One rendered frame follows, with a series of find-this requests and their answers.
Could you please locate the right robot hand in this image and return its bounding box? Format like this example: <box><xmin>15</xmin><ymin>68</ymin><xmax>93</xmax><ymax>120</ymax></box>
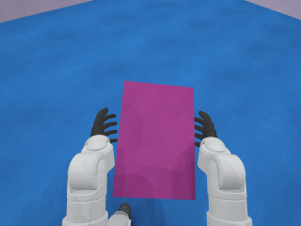
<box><xmin>194</xmin><ymin>110</ymin><xmax>218</xmax><ymax>148</ymax></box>

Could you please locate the robot right forearm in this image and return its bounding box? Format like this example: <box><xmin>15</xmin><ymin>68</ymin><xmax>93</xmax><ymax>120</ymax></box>
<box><xmin>198</xmin><ymin>137</ymin><xmax>253</xmax><ymax>226</ymax></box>

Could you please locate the robot left shin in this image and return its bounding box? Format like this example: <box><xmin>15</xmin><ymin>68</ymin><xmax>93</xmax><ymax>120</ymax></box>
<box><xmin>113</xmin><ymin>211</ymin><xmax>128</xmax><ymax>218</ymax></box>

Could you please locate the robot left foot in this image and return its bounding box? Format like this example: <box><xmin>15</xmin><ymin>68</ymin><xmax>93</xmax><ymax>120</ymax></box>
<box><xmin>119</xmin><ymin>203</ymin><xmax>131</xmax><ymax>219</ymax></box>

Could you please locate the carton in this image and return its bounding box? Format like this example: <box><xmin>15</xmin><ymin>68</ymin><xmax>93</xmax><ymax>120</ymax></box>
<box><xmin>112</xmin><ymin>81</ymin><xmax>196</xmax><ymax>201</ymax></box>

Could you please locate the left robot hand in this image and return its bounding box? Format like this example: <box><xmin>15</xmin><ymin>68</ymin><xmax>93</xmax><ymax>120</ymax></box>
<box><xmin>90</xmin><ymin>107</ymin><xmax>118</xmax><ymax>143</ymax></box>

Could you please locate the robot left forearm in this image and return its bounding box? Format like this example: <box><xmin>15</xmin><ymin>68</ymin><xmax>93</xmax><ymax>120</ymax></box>
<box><xmin>62</xmin><ymin>135</ymin><xmax>115</xmax><ymax>226</ymax></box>

